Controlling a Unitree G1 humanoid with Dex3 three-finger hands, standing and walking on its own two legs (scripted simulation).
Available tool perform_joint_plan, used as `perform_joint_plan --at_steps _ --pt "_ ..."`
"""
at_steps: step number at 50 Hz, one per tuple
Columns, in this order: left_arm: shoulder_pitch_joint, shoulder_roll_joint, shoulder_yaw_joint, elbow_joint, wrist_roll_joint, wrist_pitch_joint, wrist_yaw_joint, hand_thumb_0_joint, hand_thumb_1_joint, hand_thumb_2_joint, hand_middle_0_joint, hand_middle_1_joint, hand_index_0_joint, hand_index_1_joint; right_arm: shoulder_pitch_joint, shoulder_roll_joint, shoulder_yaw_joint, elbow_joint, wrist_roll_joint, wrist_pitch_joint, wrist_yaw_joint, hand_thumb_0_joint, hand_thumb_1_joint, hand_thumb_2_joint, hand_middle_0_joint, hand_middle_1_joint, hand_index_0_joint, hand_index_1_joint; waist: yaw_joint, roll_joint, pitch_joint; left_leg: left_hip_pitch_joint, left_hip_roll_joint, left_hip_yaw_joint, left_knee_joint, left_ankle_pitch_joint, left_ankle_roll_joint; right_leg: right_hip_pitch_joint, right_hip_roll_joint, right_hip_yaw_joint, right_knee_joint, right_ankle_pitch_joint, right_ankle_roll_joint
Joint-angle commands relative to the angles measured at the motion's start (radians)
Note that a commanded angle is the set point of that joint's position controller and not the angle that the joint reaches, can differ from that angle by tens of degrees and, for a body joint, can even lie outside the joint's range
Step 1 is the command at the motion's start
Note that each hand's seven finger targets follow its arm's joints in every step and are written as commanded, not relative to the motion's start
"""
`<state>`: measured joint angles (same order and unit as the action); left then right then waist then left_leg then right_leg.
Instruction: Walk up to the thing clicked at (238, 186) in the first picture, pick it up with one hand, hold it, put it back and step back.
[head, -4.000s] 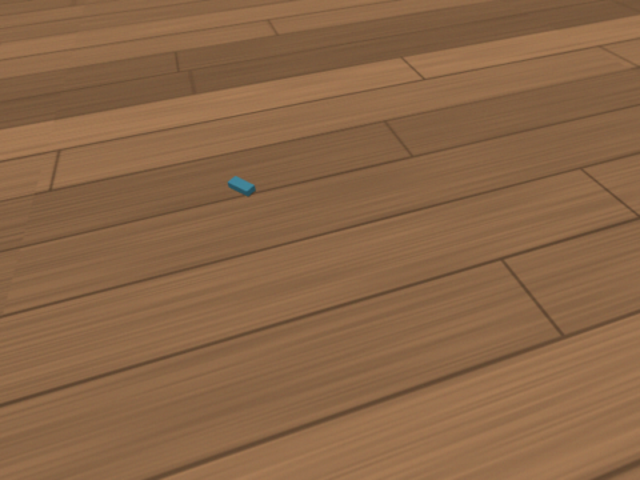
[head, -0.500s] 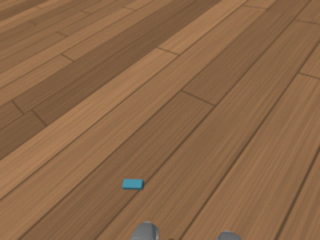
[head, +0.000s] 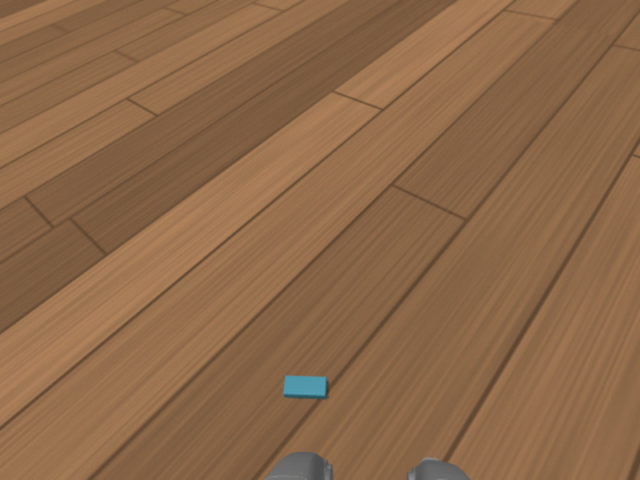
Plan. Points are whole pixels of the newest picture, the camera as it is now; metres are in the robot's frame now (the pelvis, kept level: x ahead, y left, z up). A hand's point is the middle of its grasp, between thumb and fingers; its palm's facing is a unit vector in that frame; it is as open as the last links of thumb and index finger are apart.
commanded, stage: walk up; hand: left
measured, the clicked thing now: (305, 387) +0.46 +0.17 -0.73
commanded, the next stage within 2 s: stand in 1.92 s
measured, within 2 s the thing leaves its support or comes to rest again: neither
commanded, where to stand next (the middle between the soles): +0.10 +0.01 m, yaw -3 degrees
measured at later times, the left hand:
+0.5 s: hand (129, 464) +0.17 +0.35 -0.15, palm faces -0.09 -0.91 -0.39, open 7.4 cm
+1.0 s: hand (168, 455) +0.18 +0.28 -0.13, palm faces -0.10 -0.93 -0.36, open 7.4 cm
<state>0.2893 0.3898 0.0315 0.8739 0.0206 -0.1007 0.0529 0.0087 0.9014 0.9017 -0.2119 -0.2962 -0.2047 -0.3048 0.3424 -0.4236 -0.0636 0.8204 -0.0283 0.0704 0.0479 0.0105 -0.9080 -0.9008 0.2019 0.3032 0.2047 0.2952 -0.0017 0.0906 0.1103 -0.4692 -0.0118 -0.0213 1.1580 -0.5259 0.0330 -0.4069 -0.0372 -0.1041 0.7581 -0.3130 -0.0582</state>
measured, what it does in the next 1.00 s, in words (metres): steps on the spot: left foot, then right foot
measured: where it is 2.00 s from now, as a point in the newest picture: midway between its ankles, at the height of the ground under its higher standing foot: outside the picture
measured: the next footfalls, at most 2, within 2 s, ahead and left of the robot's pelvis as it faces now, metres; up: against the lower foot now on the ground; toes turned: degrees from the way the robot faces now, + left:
left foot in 0.14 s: +0.12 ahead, +0.19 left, +0.00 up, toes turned -3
right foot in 0.52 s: +0.10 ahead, -0.09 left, +0.00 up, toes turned -6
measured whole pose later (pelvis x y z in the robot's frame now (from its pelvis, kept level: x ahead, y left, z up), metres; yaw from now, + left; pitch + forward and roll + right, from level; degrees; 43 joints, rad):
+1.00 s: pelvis +0.04 +0.03 +0.01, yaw -4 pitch -1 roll +1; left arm 0.08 0.37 0.05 0.98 0.02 0.04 -0.04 0.01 0.91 0.90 -0.21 -0.30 -0.20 -0.30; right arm 0.19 -0.42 -0.01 1.04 -0.01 -0.05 -0.03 0.01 -0.91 -0.90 0.20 0.30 0.21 0.30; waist -0.01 -0.02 0.09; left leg -0.33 0.05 -0.02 0.67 -0.32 -0.04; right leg -0.35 -0.03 -0.02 0.74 -0.37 -0.01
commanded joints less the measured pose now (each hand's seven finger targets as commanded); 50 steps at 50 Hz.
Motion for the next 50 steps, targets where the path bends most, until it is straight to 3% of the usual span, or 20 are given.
perform_joint_plan --at_steps 1,4,6,8,9,11,14,21,25,26,27,28,30,32,33,35,39,42,46,50 --pt "-0.015 0.32 0.098 -0.079 0.01 -0.002 0.001 0.0 0.9 0.9 -0.2 -0.3 -0.2 -0.3 0.067 -0.214 -0.074 -0.037 0.009 -0.06 -0.014 0.0 -0.9 -0.9 0.2 0.3 0.2 0.3 -0.011 -0.235 -0.043 -0.063 0.077 -0.008 -0.147 0.048 -0.014 0.033 -0.228 0.333 -0.353 -0.241 -0.164" --pt "-0.078 0.29 0.085 -0.072 0.011 0.026 -0.025 0.0 0.9 0.9 -0.2 -0.3 -0.2 -0.3 0.066 -0.166 -0.061 0.011 0.026 -0.086 -0.021 0.0 -0.9 -0.9 0.2 0.3 0.2 0.3 -0.028 -0.292 -0.091 0.205 0.03 0.087 -0.451 0.197 -0.025 -0.097 -0.139 0.185 -0.209 -0.115 -0.111" --pt "-0.068 0.188 0.052 -0.06 -0.005 0.059 -0.032 0.0 0.9 0.9 -0.2 -0.3 -0.2 -0.3 0.11 -0.195 -0.069 0.054 0.009 -0.11 -0.051 0.0 -0.9 -0.9 0.2 0.3 0.2 0.3 -0.056 -0.076 -0.11 0.316 0.036 0.027 -0.602 0.251 -0.03 -0.191 -0.059 0.085 0.076 -0.118 -0.046" --pt "-0.046 0.189 0.051 -0.052 -0.016 0.086 -0.024 0.0 0.9 0.9 -0.2 -0.3 -0.2 -0.3 -0.015 -0.349 -0.079 -0.011 0.005 -0.127 -0.07 0.0 -0.9 -0.9 0.2 0.3 0.2 0.3 -0.034 0.057 -0.062 0.076 0.421 -0.586 -0.844 -0.032 0.186 -0.195 0.018 0.182 0.257 -0.254 0.029" --pt "-0.062 0.255 0.067 -0.022 -0.011 0.09 -0.022 0.0 0.9 0.9 -0.2 -0.3 -0.2 -0.3 -0.096 -0.355 -0.08 -0.018 0.01 -0.124 -0.072 0.0 -0.9 -0.9 0.2 0.3 0.2 0.3 -0.016 -0.011 -0.014 0.002 0.429 -0.584 -0.842 -0.099 0.239 -0.154 -0.023 0.199 0.326 -0.251 0.031" --pt "-0.028 0.247 0.072 0.019 -0.015 0.095 -0.032 0.0 0.9 0.9 -0.2 -0.3 -0.2 -0.3 -0.133 -0.313 -0.068 -0.008 0.006 -0.131 -0.084 0.0 -0.9 -0.9 0.2 0.3 0.2 0.3 0.005 0.002 -0.021 0.094 0.34 -0.425 -0.769 -0.003 0.18 -0.194 -0.029 0.21 0.307 -0.183 0.03" --pt "-0.061 0.24 0.082 0.027 -0.007 0.101 -0.044 0.0 0.9 0.9 -0.2 -0.3 -0.2 -0.3 -0.062 -0.317 -0.07 0.034 0.01 -0.143 -0.095 0.0 -0.9 -0.9 0.2 0.3 0.2 0.3 -0.019 0.081 -0.072 0.216 0.332 -0.344 -0.667 0.408 0.175 -0.206 -0.031 0.196 0.295 -0.208 0.029" --pt "-0.124 0.203 0.083 -0.009 -0.003 0.117 -0.058 0.0 0.9 0.9 -0.2 -0.3 -0.2 -0.3 -0.034 -0.298 -0.059 0.029 0.016 -0.149 -0.121 0.0 -0.9 -0.9 0.2 0.3 0.2 0.3 -0.028 0.099 -0.173 0.348 0.325 -0.238 -0.53 0.902 0.18 -0.144 -0.027 0.12 0.182 -0.19 0.032" --pt "-0.056 0.211 0.091 0.028 0.001 0.098 -0.058 0.0 0.9 0.9 -0.2 -0.3 -0.2 -0.3 -0.132 -0.261 -0.032 0.007 0.029 -0.131 -0.111 0.0 -0.9 -0.9 0.2 0.3 0.2 0.3 0.041 0.03 -0.194 0.129 0.225 -0.087 -0.401 0.689 0.079 0.171 0.011 0.077 -0.152 0.111 0.004" --pt "-0.046 0.273 0.104 0.028 0.012 0.088 -0.052 0.0 0.9 0.9 -0.2 -0.3 -0.2 -0.3 -0.122 -0.216 -0.017 0.002 0.037 -0.129 -0.107 0.0 -0.9 -0.9 0.2 0.3 0.2 0.3 0.042 -0.099 -0.217 0.032 0.165 -0.031 -0.299 0.552 0.028 0.263 -0.089 0.234 -0.192 0.255 -0.031" --pt "-0.113 0.332 0.11 -0.001 0.001 0.088 -0.054 0.0 0.9 0.9 -0.2 -0.3 -0.2 -0.3 -0.132 -0.177 -0.008 0.001 0.043 -0.128 -0.111 0.0 -0.9 -0.9 0.2 0.3 0.2 0.3 0.021 -0.222 -0.22 -0.023 0.05 0.064 -0.237 0.264 -0.018 0.232 -0.242 0.451 -0.224 0.322 -0.146" --pt "-0.157 0.32 0.099 -0.016 -0.007 0.09 -0.057 0.0 0.9 0.9 -0.2 -0.3 -0.2 -0.3 -0.142 -0.203 -0.018 0.032 0.041 -0.123 -0.117 0.0 -0.9 -0.9 0.2 0.3 0.2 0.3 0.016 -0.232 -0.208 0.045 0.042 0.06 -0.235 0.027 -0.012 0.161 -0.296 0.482 -0.213 0.361 -0.215" --pt "-0.195 0.271 0.077 -0.017 -0.008 0.095 -0.053 0.0 0.9 0.9 -0.2 -0.3 -0.2 -0.3 -0.119 -0.207 -0.014 0.073 0.04 -0.134 -0.106 0.0 -0.9 -0.9 0.2 0.3 0.2 0.3 -0.012 -0.185 -0.181 0.078 0.041 0.051 -0.372 0.089 -0.005 0.149 -0.209 0.337 -0.142 0.399 -0.159" --pt "-0.247 0.238 0.069 -0.034 -0.008 0.107 -0.055 0.0 0.9 0.9 -0.2 -0.3 -0.2 -0.3 -0.034 -0.234 -0.022 0.124 0.031 -0.151 -0.108 0.0 -0.9 -0.9 0.2 0.3 0.2 0.3 -0.047 -0.154 -0.17 0.211 0.134 -0.058 -0.55 0.426 0.027 0.036 -0.099 0.198 0.015 0.346 -0.046" --pt "-0.229 0.214 0.064 -0.03 -0.008 0.117 -0.058 0.0 0.9 0.9 -0.2 -0.3 -0.2 -0.3 -0.048 -0.297 -0.033 0.117 0.017 -0.159 -0.107 0.0 -0.9 -0.9 0.2 0.3 0.2 0.3 -0.029 -0.052 -0.155 0.204 0.266 -0.304 -0.629 0.431 0.11 -0.029 -0.025 0.132 0.12 0.205 0.014" --pt "-0.187 0.226 0.075 -0.007 -0.008 0.118 -0.055 0.0 0.9 0.9 -0.2 -0.3 -0.2 -0.3 -0.124 -0.326 -0.037 0.097 0.023 -0.158 -0.106 0.0 -0.9 -0.9 0.2 0.3 0.2 0.3 0.006 -0.017 -0.152 0.182 0.342 -0.339 -0.61 0.532 0.196 0.011 -0.022 0.136 0.094 -0.037 0.02" --pt "-0.188 0.275 0.093 0.015 -0.005 0.097 -0.066 0.0 0.9 0.9 -0.2 -0.3 -0.2 -0.3 -0.175 -0.22 -0.004 0.104 0.031 -0.14 -0.104 0.0 -0.9 -0.9 0.2 0.3 0.2 0.3 0.017 -0.14 -0.158 0.028 0.052 0.032 -0.394 0.327 -0.006 0.172 -0.156 0.343 -0.216 0.171 -0.099" --pt "-0.246 0.267 0.082 0.007 -0.002 0.105 -0.067 0.0 0.9 0.9 -0.2 -0.3 -0.2 -0.3 -0.146 -0.202 -0.002 0.143 0.028 -0.129 -0.1 0.0 -0.9 -0.9 0.2 0.3 0.2 0.3 -0.007 -0.208 -0.123 0.11 0.02 0.072 -0.398 0.099 -0.003 0.063 -0.211 0.391 -0.296 0.046 -0.139" --pt "-0.286 0.224 0.073 0.006 0.0 0.122 -0.072 0.0 0.9 0.9 -0.2 -0.3 -0.2 -0.3 -0.106 -0.232 -0.012 0.178 0.017 -0.139 -0.096 0.0 -0.9 -0.9 0.2 0.3 0.2 0.3 -0.018 -0.17 -0.118 0.191 0.121 -0.087 -0.608 0.251 0.037 0.026 -0.071 0.221 -0.2 -0.029 -0.025" --pt "-0.247 0.226 0.076 0.038 0.001 0.113 -0.076 0.0 0.9 0.9 -0.2 -0.3 -0.2 -0.3 -0.166 -0.222 0.0 0.178 0.017 -0.14 -0.094 0.0 -0.9 -0.9 0.2 0.3 0.2 0.3 0.007 -0.165 -0.151 0.137 0.094 -0.05 -0.576 0.308 0.029 0.137 -0.091 0.248 -0.247 0.03 -0.038"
